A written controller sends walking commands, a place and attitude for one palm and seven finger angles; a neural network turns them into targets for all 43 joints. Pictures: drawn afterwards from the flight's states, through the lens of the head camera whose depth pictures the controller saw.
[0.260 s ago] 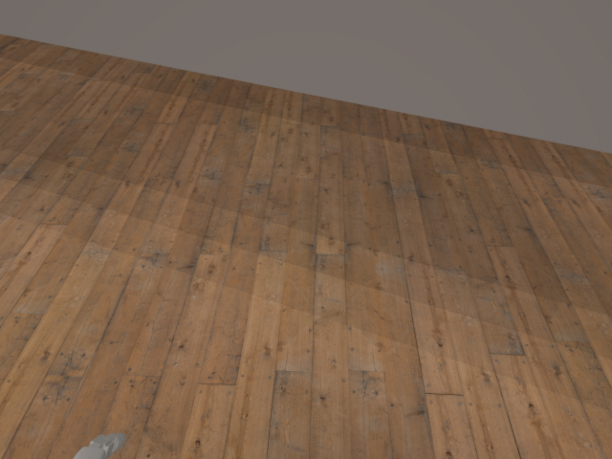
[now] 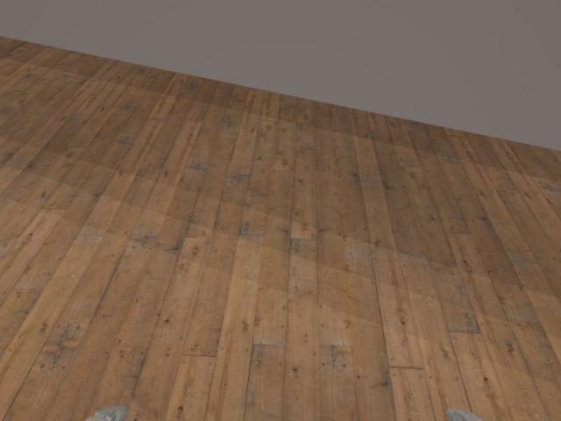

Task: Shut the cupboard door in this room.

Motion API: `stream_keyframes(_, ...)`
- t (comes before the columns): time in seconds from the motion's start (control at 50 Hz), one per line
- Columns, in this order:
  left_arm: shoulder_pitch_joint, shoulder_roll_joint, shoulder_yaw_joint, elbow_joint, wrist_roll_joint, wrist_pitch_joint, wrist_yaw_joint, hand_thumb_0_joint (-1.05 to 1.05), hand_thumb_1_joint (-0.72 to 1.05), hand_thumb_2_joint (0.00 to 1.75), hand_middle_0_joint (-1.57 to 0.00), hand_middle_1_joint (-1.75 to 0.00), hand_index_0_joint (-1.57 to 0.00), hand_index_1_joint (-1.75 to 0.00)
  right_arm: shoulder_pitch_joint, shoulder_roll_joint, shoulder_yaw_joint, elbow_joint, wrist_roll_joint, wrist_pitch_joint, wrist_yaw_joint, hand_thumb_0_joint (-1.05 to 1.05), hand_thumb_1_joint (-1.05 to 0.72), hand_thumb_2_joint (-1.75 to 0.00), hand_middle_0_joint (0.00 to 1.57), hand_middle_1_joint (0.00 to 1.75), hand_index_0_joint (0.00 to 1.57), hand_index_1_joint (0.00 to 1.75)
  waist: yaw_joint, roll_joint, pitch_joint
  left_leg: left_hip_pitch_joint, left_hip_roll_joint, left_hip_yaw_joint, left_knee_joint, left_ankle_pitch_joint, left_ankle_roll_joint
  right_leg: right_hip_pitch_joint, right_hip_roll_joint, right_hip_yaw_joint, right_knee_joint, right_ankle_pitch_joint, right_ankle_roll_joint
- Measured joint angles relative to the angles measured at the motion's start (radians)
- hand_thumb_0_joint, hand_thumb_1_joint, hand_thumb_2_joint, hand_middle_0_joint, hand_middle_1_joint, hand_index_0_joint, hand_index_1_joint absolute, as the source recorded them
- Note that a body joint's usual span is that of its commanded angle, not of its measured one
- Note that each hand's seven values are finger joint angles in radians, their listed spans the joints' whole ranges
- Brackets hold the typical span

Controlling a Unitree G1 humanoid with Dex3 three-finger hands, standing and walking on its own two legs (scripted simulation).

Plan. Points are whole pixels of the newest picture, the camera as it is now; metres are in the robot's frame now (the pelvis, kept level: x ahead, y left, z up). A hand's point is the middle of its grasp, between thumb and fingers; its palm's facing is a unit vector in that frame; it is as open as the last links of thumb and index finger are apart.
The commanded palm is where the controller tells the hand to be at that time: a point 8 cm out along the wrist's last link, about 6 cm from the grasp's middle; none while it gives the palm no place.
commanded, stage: stand and wait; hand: left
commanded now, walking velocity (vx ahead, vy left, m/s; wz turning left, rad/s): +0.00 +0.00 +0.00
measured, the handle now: out of the picture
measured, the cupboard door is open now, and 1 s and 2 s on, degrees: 84 84 84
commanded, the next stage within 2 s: turn or walk to find it in 0.64 s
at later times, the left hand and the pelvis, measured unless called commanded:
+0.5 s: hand out of the picture +0.04 +0.24 -0.15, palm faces -0.02 -0.94 -0.34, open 7.4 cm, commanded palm none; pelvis -0.03 -0.01 +0.01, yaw +0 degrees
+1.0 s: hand out of the picture +0.02 +0.21 -0.18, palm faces +0.06 -0.97 -0.25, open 7.3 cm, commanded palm none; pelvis -0.04 +0.00 -0.01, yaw +5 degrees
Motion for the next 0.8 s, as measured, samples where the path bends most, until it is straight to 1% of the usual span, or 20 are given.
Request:
stream_keyframes(0.24,0.031,0.011,0.007,0.059,-0.001,0.002,-0.001,0.00,0.91,0.90,-0.21,-0.30,-0.21,-0.30,0.032,-0.017,-0.006,0.066,0.004,0.005,-0.002,0.00,-0.91,-0.90,0.20,0.30,0.20,0.30,0.001,0.004,0.023,0.014,0.009,-0.005,-0.043,0.041,-0.009,0.014,0.008,-0.005,-0.043,0.040,-0.008)
stream_keyframes(0.58,0.020,0.014,0.006,0.094,0.000,-0.005,-0.004,0.00,0.91,0.90,-0.21,-0.30,-0.21,-0.30,0.054,-0.023,-0.004,0.118,0.006,0.005,0.004,0.00,-0.91,-0.90,0.20,0.30,0.20,0.30,-0.007,0.012,0.022,0.010,0.019,-0.007,-0.080,0.086,-0.019,0.008,0.018,-0.007,-0.077,0.084,-0.017)
stream_keyframes(0.7,0.015,0.010,0.006,0.093,0.001,-0.006,-0.005,0.00,0.91,0.90,-0.21,-0.30,-0.21,-0.30,0.056,-0.022,-0.004,0.120,0.006,0.005,0.006,0.00,-0.91,-0.90,0.20,0.30,0.20,0.30,-0.011,0.012,0.021,0.000,0.020,-0.010,-0.080,0.091,-0.021,-0.001,0.020,-0.010,-0.077,0.088,-0.019)
stream_keyframes(0.8,0.011,-0.001,0.012,0.073,0.001,0.005,0.006,0.00,0.91,0.90,-0.21,-0.30,-0.21,-0.30,0.067,-0.014,-0.007,0.104,0.004,0.017,0.004,0.00,-0.91,-0.90,0.20,0.30,0.20,0.30,-0.016,0.012,0.023,-0.040,0.015,-0.028,-0.039,0.078,-0.023,-0.029,0.015,-0.028,-0.044,0.072,-0.017)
